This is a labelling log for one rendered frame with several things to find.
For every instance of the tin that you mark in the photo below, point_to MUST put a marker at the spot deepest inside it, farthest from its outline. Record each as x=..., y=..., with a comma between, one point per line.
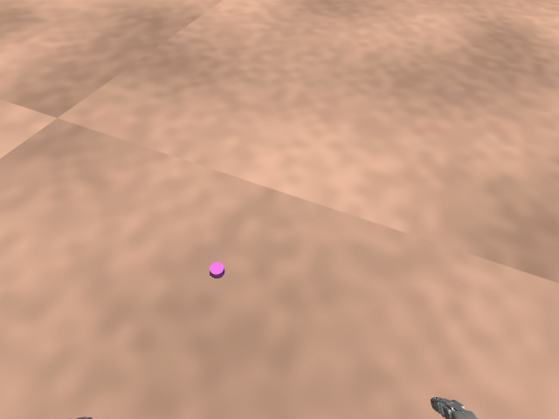
x=217, y=270

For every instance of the right robot hand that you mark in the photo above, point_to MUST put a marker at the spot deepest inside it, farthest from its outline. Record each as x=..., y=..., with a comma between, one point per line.
x=451, y=409

